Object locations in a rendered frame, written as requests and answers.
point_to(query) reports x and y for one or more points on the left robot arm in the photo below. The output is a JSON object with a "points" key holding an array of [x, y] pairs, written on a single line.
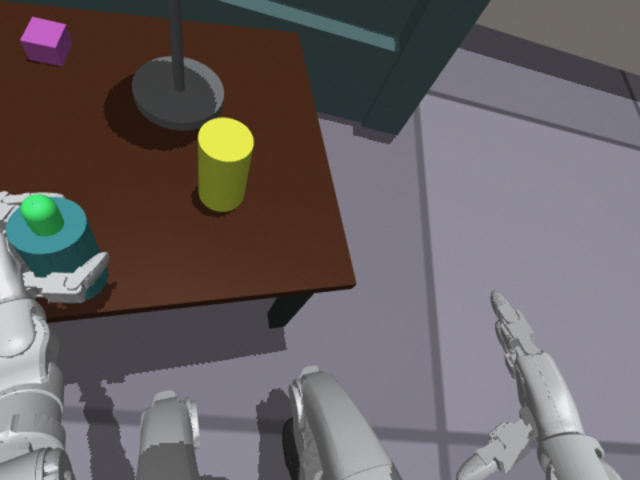
{"points": [[32, 438]]}

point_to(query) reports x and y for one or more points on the right robot hand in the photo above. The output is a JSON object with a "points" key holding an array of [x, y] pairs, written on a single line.
{"points": [[547, 404]]}

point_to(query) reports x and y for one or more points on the right robot arm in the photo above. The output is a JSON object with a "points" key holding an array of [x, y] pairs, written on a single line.
{"points": [[574, 456]]}

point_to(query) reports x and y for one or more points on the left robot hand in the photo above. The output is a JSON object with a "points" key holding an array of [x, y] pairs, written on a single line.
{"points": [[16, 279]]}

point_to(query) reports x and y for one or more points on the sofa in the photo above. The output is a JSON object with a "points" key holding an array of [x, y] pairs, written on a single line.
{"points": [[370, 61]]}

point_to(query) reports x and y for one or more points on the right robot foot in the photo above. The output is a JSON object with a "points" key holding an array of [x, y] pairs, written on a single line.
{"points": [[290, 450]]}

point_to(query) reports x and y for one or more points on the coffee table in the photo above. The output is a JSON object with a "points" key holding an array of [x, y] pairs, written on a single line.
{"points": [[76, 130]]}

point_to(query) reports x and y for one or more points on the desk lamp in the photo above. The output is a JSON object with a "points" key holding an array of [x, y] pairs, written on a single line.
{"points": [[175, 92]]}

